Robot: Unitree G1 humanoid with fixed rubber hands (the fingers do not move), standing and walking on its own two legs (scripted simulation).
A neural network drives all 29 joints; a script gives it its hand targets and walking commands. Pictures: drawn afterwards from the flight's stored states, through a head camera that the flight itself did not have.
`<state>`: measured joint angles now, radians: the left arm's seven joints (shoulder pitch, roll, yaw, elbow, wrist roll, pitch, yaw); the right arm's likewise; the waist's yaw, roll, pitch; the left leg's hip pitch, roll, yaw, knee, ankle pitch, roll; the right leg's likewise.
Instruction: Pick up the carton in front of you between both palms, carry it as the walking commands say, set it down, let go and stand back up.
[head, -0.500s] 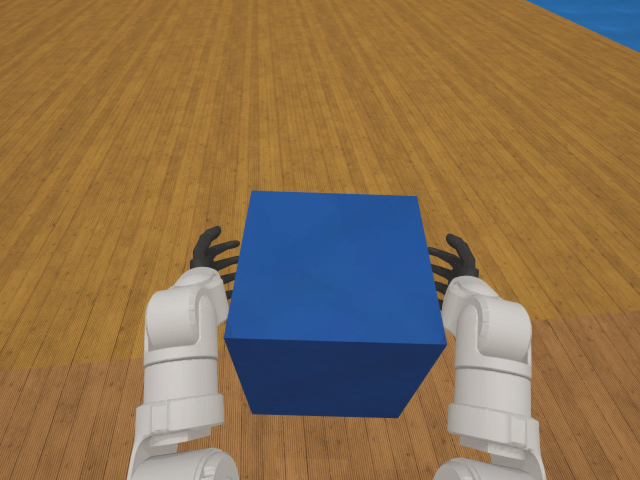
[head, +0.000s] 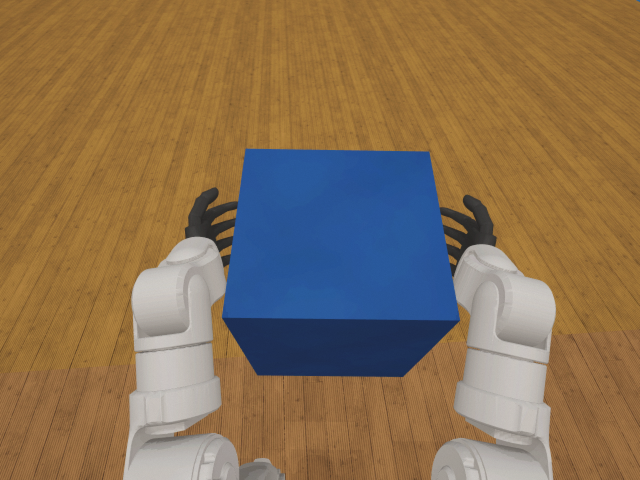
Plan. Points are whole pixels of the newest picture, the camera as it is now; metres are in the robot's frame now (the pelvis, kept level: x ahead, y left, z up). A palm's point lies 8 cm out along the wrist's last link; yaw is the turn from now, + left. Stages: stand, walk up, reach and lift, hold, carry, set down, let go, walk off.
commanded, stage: carry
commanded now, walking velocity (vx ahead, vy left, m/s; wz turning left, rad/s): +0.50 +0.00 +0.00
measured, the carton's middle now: (333, 276) +0.35 +0.02 +0.08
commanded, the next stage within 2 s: none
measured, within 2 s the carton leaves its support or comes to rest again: neither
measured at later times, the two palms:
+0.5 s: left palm (240, 117) +0.60 +0.18 +0.15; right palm (435, 126) +0.59 -0.13 +0.16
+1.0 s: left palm (282, 30) +0.90 +0.15 +0.18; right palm (432, 39) +0.90 -0.16 +0.18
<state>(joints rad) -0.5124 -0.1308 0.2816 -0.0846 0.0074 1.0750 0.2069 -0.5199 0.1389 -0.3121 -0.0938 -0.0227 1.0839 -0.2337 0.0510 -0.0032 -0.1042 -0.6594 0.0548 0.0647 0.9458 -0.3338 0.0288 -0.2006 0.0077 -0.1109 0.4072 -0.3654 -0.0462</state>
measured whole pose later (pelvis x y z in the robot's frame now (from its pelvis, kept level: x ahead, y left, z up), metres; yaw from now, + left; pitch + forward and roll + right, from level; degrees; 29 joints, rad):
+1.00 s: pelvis +0.56 +0.00 +0.04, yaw -1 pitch +5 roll +0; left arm -0.49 -0.14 0.26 -0.19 0.00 1.06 0.20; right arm -0.49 0.12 -0.27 -0.22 -0.01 1.09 -0.23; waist 0.03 0.02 -0.06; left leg -0.75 0.09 0.07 0.86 -0.19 0.02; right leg -0.17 0.02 -0.12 0.39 -0.39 -0.05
